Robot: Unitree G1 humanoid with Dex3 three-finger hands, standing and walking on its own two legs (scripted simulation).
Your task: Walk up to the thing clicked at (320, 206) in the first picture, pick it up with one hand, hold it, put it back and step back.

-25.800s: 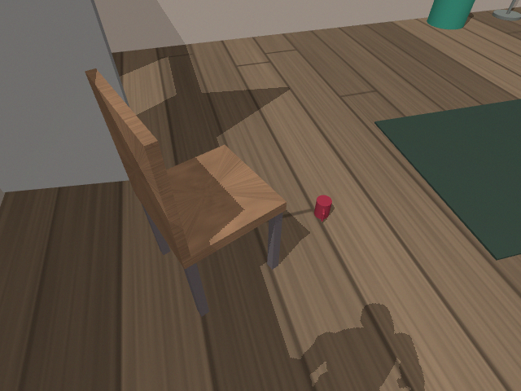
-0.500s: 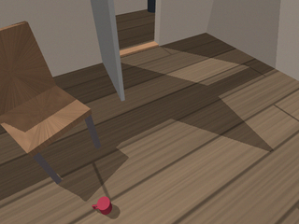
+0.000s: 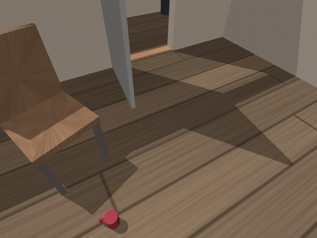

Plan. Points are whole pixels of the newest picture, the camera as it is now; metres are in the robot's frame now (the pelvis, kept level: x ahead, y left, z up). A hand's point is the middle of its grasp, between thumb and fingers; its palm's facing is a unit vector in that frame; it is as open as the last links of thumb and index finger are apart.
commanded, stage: walk up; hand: left
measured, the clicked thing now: (109, 219) +0.40 +0.28 -0.73
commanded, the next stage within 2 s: none
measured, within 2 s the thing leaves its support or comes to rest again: neither
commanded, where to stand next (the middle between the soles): +0.04 +0.01 m, yaw +1 degrees
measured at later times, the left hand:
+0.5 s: hand out of the picture +0.12 +0.30 -0.16, palm faces -0.01 -0.94 -0.35, open 7.4 cm
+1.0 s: hand (75, 221) +0.23 +0.26 -0.16, palm faces +0.01 -0.93 -0.37, open 7.4 cm
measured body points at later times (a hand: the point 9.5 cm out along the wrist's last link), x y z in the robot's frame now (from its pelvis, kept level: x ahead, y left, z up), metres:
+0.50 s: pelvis +0.08 +0.03 +0.00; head +0.11 +0.05 +0.45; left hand +0.12 +0.35 -0.14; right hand +0.13 -0.29 -0.11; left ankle +0.07 +0.12 -0.75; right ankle +0.05 -0.12 -0.68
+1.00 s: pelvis +0.08 +0.01 -0.03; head +0.16 +0.01 +0.41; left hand +0.23 +0.31 -0.13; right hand +0.19 -0.30 -0.16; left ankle +0.00 +0.14 -0.68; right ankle +0.20 -0.09 -0.75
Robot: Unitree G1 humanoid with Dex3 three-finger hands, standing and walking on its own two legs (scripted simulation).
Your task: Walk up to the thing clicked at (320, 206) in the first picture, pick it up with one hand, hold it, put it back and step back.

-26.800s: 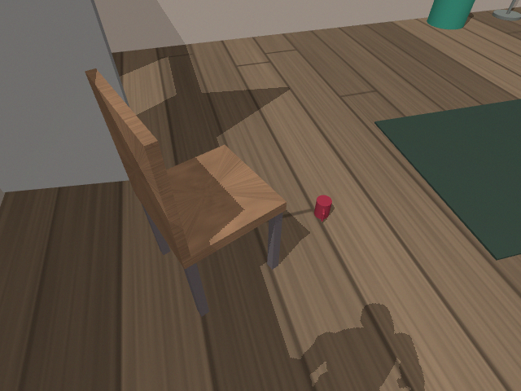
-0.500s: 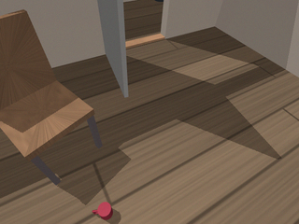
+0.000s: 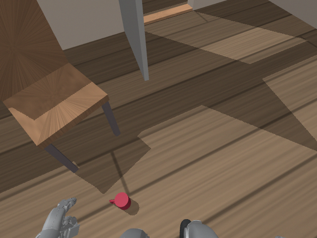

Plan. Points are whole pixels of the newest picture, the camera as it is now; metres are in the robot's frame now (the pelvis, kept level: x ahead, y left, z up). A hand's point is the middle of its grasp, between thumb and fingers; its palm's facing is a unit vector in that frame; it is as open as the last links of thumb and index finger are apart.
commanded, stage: walk up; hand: left
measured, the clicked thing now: (120, 201) +0.34 +0.25 -0.70
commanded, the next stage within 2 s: none
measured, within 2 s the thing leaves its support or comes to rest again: neither
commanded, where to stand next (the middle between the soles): -0.04 +0.00 m, yaw -2 degrees
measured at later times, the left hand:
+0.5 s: hand out of the picture -0.02 +0.28 -0.14, palm faces -0.11 -0.92 -0.38, open 7.4 cm
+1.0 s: hand out of the picture +0.06 +0.26 -0.16, palm faces -0.08 -0.95 -0.31, open 7.4 cm
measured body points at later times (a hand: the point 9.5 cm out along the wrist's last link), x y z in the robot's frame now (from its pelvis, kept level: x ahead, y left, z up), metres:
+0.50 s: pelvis -0.06 +0.00 +0.01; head -0.05 +0.01 +0.46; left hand -0.01 +0.33 -0.11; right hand +0.00 -0.34 -0.09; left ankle -0.06 +0.12 -0.72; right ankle -0.09 -0.13 -0.72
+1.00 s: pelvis -0.04 +0.02 +0.00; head +0.00 +0.04 +0.45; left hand +0.06 +0.31 -0.14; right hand +0.05 -0.29 -0.10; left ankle +0.08 +0.11 -0.72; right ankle -0.09 -0.14 -0.68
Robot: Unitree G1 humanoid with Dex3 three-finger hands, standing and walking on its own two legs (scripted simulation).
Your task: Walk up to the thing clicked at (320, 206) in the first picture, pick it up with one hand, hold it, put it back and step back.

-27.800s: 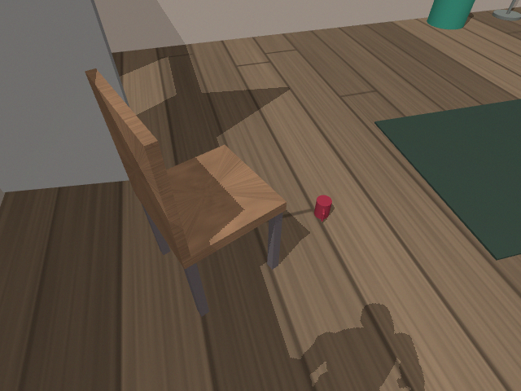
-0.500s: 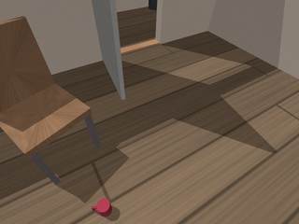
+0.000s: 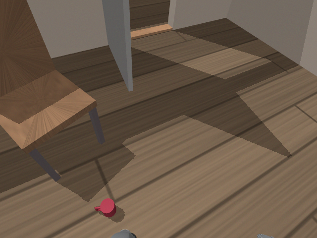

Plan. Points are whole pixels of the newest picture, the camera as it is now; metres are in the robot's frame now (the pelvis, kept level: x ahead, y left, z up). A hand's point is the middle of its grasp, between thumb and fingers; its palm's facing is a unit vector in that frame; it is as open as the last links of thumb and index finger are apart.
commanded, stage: walk up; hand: left
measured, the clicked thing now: (105, 208) +0.37 +0.26 -0.71
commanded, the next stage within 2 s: stand in 1.78 s
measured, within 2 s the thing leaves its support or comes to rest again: neither
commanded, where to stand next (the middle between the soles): +0.01 -0.01 m, yaw +2 degrees
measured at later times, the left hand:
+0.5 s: hand out of the picture +0.01 +0.28 -0.15, palm faces +0.00 -0.92 -0.40, open 7.4 cm
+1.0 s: hand out of the picture -0.02 +0.23 -0.13, palm faces +0.02 -0.93 -0.36, open 7.4 cm
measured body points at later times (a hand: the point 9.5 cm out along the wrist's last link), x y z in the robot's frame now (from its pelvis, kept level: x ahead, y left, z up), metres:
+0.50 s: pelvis -0.06 +0.00 +0.00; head +0.00 +0.01 +0.44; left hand +0.01 +0.32 -0.12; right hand +0.03 -0.31 -0.13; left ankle -0.07 +0.09 -0.72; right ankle -0.04 -0.14 -0.72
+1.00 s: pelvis -0.08 -0.03 +0.02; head -0.08 -0.03 +0.47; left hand -0.02 +0.28 -0.10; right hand +0.01 -0.33 -0.11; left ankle -0.07 +0.09 -0.72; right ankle -0.05 -0.15 -0.72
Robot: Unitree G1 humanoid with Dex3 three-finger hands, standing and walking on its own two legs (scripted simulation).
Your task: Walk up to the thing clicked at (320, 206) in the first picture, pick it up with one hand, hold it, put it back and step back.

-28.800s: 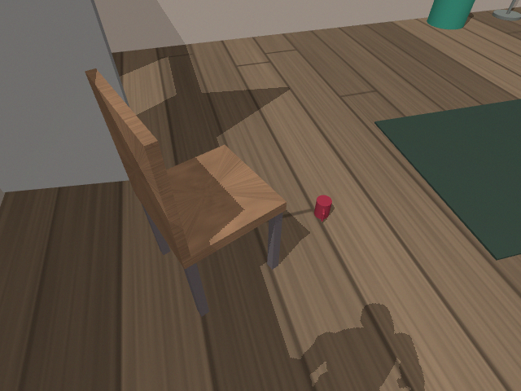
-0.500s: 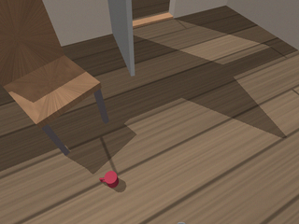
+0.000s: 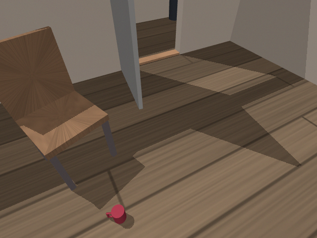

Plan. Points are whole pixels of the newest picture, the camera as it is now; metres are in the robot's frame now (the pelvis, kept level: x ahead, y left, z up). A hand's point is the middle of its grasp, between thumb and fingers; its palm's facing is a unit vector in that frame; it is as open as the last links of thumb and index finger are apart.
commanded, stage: walk up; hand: left
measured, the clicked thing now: (116, 214) +0.45 +0.28 -0.73
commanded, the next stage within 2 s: stand in 0.78 s
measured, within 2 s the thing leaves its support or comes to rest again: neither
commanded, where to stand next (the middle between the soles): +0.09 +0.01 m, yaw +0 degrees
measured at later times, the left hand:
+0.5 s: hand out of the picture +0.13 +0.25 -0.15, palm faces +0.00 -0.94 -0.33, open 7.4 cm
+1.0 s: hand out of the picture +0.11 +0.25 -0.15, palm faces -0.02 -0.94 -0.34, open 7.4 cm
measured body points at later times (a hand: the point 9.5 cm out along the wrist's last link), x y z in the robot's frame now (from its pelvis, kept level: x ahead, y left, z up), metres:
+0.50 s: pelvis +0.03 +0.00 +0.01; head +0.03 +0.00 +0.46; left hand +0.13 +0.30 -0.12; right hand +0.11 -0.30 -0.12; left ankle +0.02 +0.12 -0.74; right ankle +0.02 -0.13 -0.74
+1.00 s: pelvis +0.03 +0.00 +0.01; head +0.04 +0.00 +0.46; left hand +0.11 +0.30 -0.12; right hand +0.11 -0.30 -0.12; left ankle +0.02 +0.12 -0.74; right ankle +0.02 -0.13 -0.74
